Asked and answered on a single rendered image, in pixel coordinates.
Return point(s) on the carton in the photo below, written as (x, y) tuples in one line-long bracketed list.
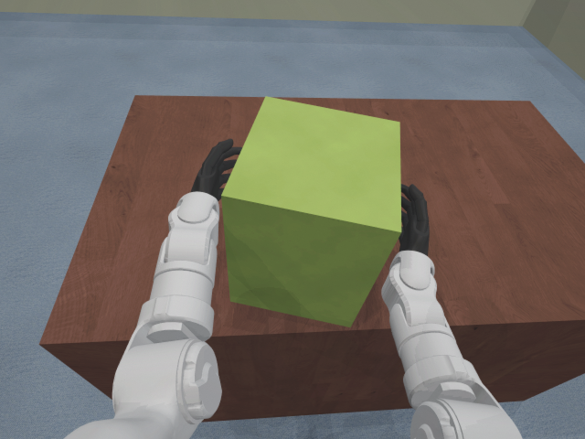
[(312, 210)]

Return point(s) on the robot right hand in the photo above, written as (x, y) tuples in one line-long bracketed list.
[(415, 232)]

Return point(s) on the robot right upper arm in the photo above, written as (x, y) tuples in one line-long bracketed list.
[(449, 419)]

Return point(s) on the robot left forearm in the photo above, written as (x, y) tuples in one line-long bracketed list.
[(180, 301)]

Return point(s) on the robot left upper arm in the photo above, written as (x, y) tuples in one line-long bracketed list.
[(161, 391)]

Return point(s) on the robot right forearm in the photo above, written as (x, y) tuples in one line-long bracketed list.
[(433, 364)]

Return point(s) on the robot left hand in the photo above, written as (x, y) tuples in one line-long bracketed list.
[(209, 178)]

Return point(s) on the pedestal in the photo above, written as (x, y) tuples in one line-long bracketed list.
[(506, 205)]

